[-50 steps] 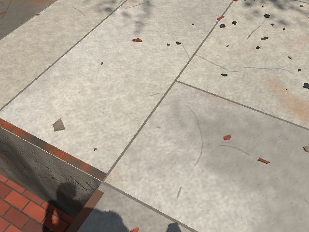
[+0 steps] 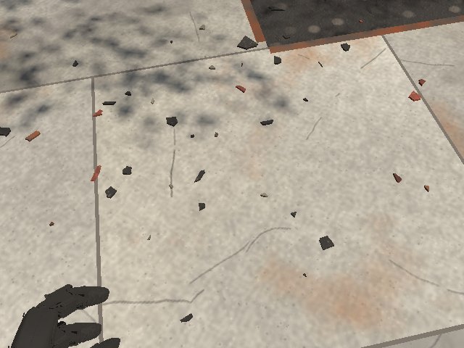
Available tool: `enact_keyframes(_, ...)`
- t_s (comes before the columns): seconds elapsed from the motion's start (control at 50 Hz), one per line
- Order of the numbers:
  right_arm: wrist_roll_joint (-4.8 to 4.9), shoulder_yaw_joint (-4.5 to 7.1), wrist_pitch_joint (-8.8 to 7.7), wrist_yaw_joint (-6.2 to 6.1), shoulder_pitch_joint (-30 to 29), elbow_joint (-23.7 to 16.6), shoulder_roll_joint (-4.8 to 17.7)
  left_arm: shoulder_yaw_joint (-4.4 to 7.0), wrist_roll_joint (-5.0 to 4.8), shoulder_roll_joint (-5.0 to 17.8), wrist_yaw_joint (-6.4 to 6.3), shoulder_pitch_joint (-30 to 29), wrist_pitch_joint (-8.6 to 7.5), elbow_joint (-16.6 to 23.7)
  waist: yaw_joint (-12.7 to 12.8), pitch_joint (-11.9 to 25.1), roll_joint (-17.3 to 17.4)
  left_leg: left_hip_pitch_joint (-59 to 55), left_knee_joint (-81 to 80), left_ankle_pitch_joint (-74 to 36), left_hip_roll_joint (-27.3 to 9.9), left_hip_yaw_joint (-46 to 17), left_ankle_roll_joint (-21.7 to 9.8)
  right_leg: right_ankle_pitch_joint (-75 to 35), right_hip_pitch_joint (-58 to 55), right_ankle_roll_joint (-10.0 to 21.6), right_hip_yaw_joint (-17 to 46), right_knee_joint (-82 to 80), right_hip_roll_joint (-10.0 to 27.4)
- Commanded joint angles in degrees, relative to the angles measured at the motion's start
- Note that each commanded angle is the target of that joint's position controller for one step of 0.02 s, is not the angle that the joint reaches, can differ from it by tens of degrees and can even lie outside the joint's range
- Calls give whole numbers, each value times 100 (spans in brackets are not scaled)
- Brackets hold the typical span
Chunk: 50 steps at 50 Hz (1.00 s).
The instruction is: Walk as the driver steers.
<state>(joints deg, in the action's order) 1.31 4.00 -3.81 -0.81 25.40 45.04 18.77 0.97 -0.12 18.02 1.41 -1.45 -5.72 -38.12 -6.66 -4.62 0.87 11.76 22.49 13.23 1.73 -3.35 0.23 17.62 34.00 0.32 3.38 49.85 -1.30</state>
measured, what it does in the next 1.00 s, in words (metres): walks ahead, turning left: right foot, then left foot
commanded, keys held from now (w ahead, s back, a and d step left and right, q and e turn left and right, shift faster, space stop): q+shift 1.00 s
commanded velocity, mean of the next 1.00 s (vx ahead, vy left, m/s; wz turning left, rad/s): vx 0.08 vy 0.00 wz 0.84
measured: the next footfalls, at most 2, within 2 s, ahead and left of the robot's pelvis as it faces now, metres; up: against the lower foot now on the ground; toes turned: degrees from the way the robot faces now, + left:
right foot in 0.10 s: +0.25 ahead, -0.12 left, +0.00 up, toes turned +8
left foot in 0.48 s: +0.21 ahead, +0.15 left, +0.00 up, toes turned +28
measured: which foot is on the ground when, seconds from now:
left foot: down 0.00-0.10, up 0.12-0.46, down 0.48-0.88, up 0.90-1.00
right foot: up 0.00-0.08, down 0.10-0.48, up 0.50-0.84, down 0.86-1.00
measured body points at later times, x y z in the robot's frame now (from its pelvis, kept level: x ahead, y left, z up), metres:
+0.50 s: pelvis +0.17 +0.02 -0.02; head +0.20 +0.05 +0.43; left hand +0.20 +0.35 -0.13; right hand +0.44 -0.19 -0.09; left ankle +0.17 +0.13 -0.74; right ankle +0.21 -0.13 -0.73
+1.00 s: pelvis +0.22 +0.01 +0.00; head +0.26 +0.02 +0.44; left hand +0.09 +0.31 -0.09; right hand +0.57 -0.04 -0.08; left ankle +0.12 +0.09 -0.67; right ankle +0.33 -0.04 -0.74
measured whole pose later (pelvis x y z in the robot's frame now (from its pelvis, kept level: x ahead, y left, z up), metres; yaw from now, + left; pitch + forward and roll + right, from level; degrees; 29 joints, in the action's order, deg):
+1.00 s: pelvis +0.22 +0.01 +0.00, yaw +53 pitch +2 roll -1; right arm 1.2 6.1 3.5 -0.9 10.3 30.7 22.0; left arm 4.7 1.0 15.9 -1.9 6.8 0.2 -42.9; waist 0.0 -1.9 4.0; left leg 32.4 63.6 23.5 4.2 -7.2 2.6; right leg 11.5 16.7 0.8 0.3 26.4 -1.3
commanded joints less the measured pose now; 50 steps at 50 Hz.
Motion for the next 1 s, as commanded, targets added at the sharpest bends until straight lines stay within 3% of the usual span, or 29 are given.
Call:
enact_keyframes(0.02,38,353,-59,-73,-968,-819,1309,8,-38,207,105,810,-40,74,938,1022,465,768,-436,-2750,-887,-1225,-818,-2123,-2284,-60,14,-1855,-213)
enact_keyframes(0.08,92,267,-89,-48,-850,-891,789,240,184,644,-88,982,91,47,1194,970,257,1263,698,-1933,-323,-1080,-215,-3178,-3364,243,276,-2383,227)
enact_keyframes(0.1,18,166,-90,-36,-785,-1006,473,318,298,941,-192,1344,97,35,1312,1403,-370,1828,2076,-283,8,-731,57,-5165,-4162,570,810,-2142,1119)
enact_keyframes(0.12,133,16,-64,-46,148,-1048,80,333,453,1032,-230,1518,222,94,1043,2582,-1715,2541,3873,2809,213,-300,282,-6706,-5061,1607,2335,-1987,2983)
enact_keyframes(0.14,185,75,46,-50,515,-983,507,363,238,897,-223,1239,340,60,873,2861,-1810,2624,4700,2535,-210,-127,363,-5230,-4787,1834,2713,-2240,2948)
enact_keyframes(0.16,134,191,171,-80,154,-889,744,269,115,465,-251,986,377,159,964,2115,-1203,2925,5011,2328,-361,-61,489,-4925,-4338,1611,1898,-2228,2375)
enact_keyframes(0.18,79,241,277,-111,151,-834,745,215,46,305,-250,759,378,137,804,1759,-891,3097,5145,2198,-440,-15,596,-5018,-4038,1449,1330,-2199,2160)
enact_keyframes(0.22,34,265,474,-192,136,-910,616,280,80,381,-264,256,424,140,470,1409,-918,2864,5124,1835,-702,65,695,-4197,-3055,1399,923,-2624,2074)
enact_keyframes(0.26,43,205,625,-216,-155,-1096,354,342,141,399,-299,-12,413,140,387,1175,-882,2464,4691,1295,-816,223,667,-3504,-2289,1370,466,-3074,1998)
enact_keyframes(0.32,-13,148,656,-101,-517,-1236,195,420,106,462,-368,-226,385,88,338,1196,-714,1718,3456,371,-896,310,435,-3152,-1934,1216,-247,-3136,1869)
enact_keyframes(0.4,11,177,718,151,-879,-1365,359,537,-85,673,-331,-23,368,-63,416,1178,-780,1103,2211,-43,-738,554,146,-2835,-2238,996,-671,-2938,2056)
enact_keyframes(0.44,-19,229,743,199,-933,-1414,428,571,-197,700,-270,134,375,-170,371,1112,-669,728,1379,-275,-534,763,-76,-2436,-2376,703,-920,-2489,2015)
enact_keyframes(0.46,-57,291,747,170,-884,-1392,524,568,-222,608,-242,334,384,-257,367,1087,-447,353,1035,-550,-368,782,-237,-1941,-2222,449,-1106,-2039,1841)
enact_keyframes(0.48,-113,422,715,98,-656,-1374,863,568,-130,483,-187,706,424,-398,331,997,359,-294,533,-2070,-537,222,-524,-979,-1665,58,-1432,-1001,1410)
enact_keyframes(0.5,-172,618,679,3,-618,-1543,1764,512,112,329,-161,757,458,-127,525,862,2345,-1269,205,-4026,-1970,-2165,-1484,1780,336,-546,-1648,947,497)
enact_keyframes(0.52,-328,549,524,80,-527,-1692,1648,510,181,456,-189,235,464,57,152,1584,1755,-1370,-40,-3493,-2285,-3004,-2144,2197,803,-523,-271,1993,90)
enact_keyframes(0.54,-307,513,419,122,-631,-1656,1507,540,32,568,-211,15,470,114,151,1537,1147,-1247,-169,-2870,-2085,-2584,-1979,1769,922,-356,50,2225,143)
enact_keyframes(0.56,-174,481,374,76,-913,-1648,1356,542,-18,539,-251,97,460,66,372,1325,790,-1021,-147,-2343,-1766,-2247,-1670,1264,925,-246,181,2003,221)
enact_keyframes(0.58,-53,417,417,14,-1242,-1712,1154,558,29,601,-295,226,463,-13,539,1205,570,-794,-125,-2078,-1593,-2015,-1434,894,866,-230,226,1668,281)
enact_keyframes(0.62,-76,348,513,-105,-1626,-1880,1013,553,62,590,-285,337,457,-92,725,1228,616,-266,-100,-2187,-1306,-1770,-1292,455,271,-293,202,1124,132)
enact_keyframes(0.72,-36,423,610,-195,-1624,-1937,1110,429,-29,343,-196,398,436,-235,660,1405,635,-83,29,-1683,-1048,-2101,-1198,32,-487,-451,346,-536,-264)
enact_keyframes(0.82,-13,441,669,-140,-1774,-1974,1073,517,-63,540,-115,598,399,-253,680,1205,1005,291,88,-949,-815,-2776,-1009,-91,-1276,-317,438,-1689,-340)
enact_keyframes(0.86,31,396,694,-124,-1904,-2000,914,615,-51,681,-120,980,376,-365,864,1174,854,780,484,-296,-431,-2659,-698,-886,-2265,-137,435,-2825,3)
enact_keyframes(0.88,-3,292,707,-97,-1545,-1956,537,699,34,1033,-168,1050,419,-322,661,1371,-129,1413,1551,1483,95,-2010,-405,-858,-3017,304,1438,-3119,1199)
enact_keyframes(0.9,25,306,659,-65,-1455,-2112,588,718,235,1236,-193,865,467,-310,401,1023,-1771,2366,2926,2220,735,-850,-93,-1138,-2702,1150,2872,-3573,2138)
enact_keyframes(0.92,-48,452,604,-32,-1299,-1968,1113,645,275,916,-224,481,439,-79,355,828,-1406,2556,3963,1925,181,-764,95,-1087,-2473,1393,2768,-3567,2354)
enact_keyframes(0.94,-15,519,620,-12,-1281,-1811,1267,565,211,597,-295,203,460,44,346,717,-1034,2516,4352,1498,31,-602,175,-886,-2291,1211,2045,-3474,2008)
enact_keyframes(0.96,-22,507,671,-25,-1202,-1683,1153,528,137,482,-362,61,495,114,342,642,-792,2533,4679,1176,-36,-479,272,-788,-2259,1020,1501,-3398,1643)
enact_keyframes(1.0,0,410,720,5,-1187,-1685,867,488,75,468,-478,129,544,122,452,557,-696,2746,5149,804,-223,-168,421,-1214,-2356,1015,840,-3384,1485)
